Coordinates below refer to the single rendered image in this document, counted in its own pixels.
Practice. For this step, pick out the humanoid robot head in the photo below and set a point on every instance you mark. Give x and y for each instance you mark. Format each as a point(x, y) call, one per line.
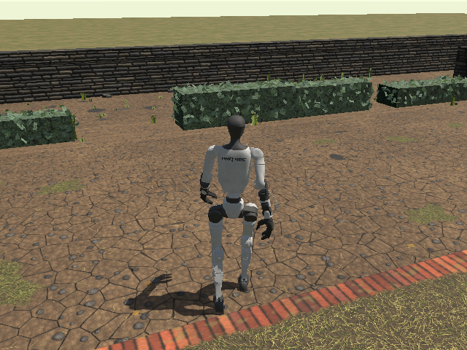
point(236, 126)

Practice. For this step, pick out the left robot upper arm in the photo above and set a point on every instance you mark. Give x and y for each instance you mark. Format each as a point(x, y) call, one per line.
point(209, 162)

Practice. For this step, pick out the right robot forearm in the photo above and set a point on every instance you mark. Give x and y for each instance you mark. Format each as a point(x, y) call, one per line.
point(265, 202)

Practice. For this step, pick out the right robot upper arm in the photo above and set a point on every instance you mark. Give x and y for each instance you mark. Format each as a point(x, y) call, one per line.
point(259, 165)

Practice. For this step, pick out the robot right shin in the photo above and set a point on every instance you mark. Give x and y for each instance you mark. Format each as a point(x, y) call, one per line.
point(245, 260)

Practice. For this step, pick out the robot left hand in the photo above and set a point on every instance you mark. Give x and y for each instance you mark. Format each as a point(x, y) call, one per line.
point(203, 197)

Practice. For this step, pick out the left robot forearm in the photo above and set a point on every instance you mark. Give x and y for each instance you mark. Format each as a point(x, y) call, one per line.
point(204, 186)

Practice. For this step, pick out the robot right hand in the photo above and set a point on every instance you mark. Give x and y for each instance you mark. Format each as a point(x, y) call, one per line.
point(270, 226)

